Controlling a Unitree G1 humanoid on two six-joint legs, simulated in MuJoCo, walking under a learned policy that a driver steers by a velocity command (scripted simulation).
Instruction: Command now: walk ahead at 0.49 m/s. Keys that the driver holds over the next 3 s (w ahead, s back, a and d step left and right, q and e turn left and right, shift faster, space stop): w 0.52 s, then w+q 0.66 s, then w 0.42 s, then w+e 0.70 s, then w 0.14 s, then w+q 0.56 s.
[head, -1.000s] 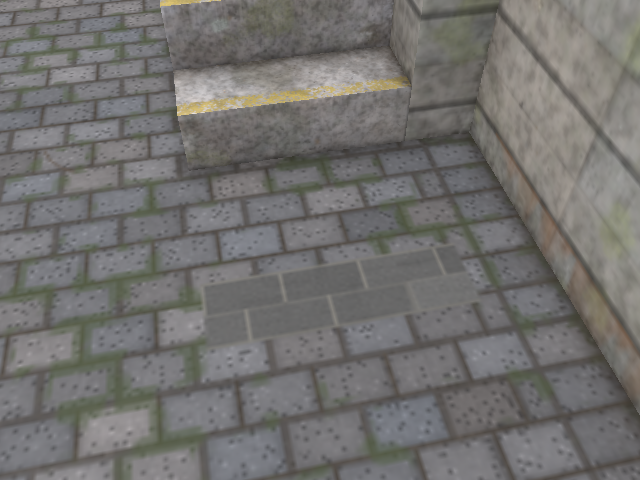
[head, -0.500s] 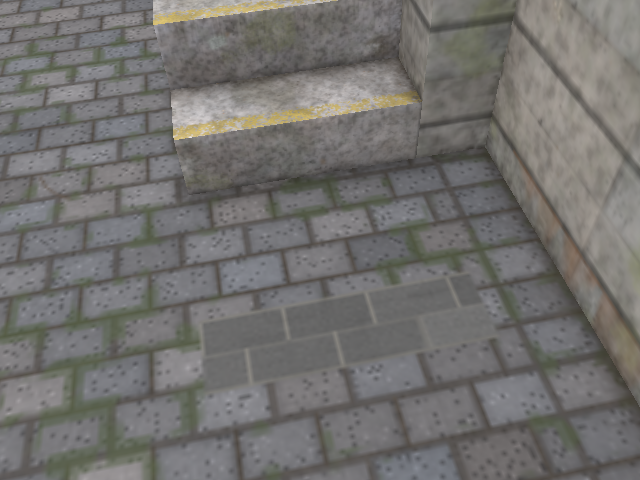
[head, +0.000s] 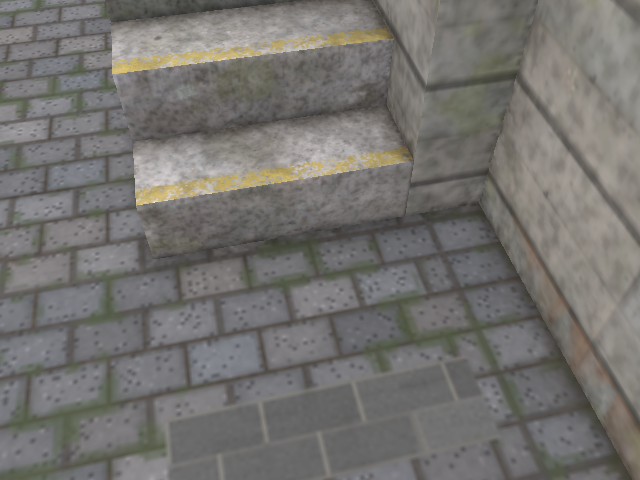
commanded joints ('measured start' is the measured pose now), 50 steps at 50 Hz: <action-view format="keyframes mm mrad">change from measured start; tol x32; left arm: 1 65 42 9 -24 6 17 -11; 14 -359 53 3 -154 -13 9 -9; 20 277 258 80 1 44 -29 26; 50 74 131 39 -24 -31 -63 16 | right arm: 1 52 -78 -8 -14 5 -31 -1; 21 255 -75 0 49 10 -21 -13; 41 -375 -20 13 -176 -25 19 44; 50 78 -261 -83 -73 -19 33 4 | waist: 1 34 48 14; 15 -59 90 60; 21 121 -125 -384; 41 27 -31 67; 50 -125 124 -324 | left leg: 1 -24 298 -287 -291 77 119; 18 249 282 -126 120 770 20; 21 -421 45 -127 929 -362 -45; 42 -453 152 -17 198 175 -10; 47 -3 11 26 87 -51 100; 50 533 425 -748 -84 -25 303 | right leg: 1 -73 -63 -4 -76 77 23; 14 -188 -14 -87 -578 226 32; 18 246 90 -136 -715 127 -43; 21 825 -392 687 -893 -4 -261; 26 323 -184 176 -1010 222 -106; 40 510 -196 -135 -1083 466 -48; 46 632 -217 -239 -633 1077 -34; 48 250 -159 -263 -73 675 10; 49 -151 103 -190 315 -214 66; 50 -281 49 5 344 -145 44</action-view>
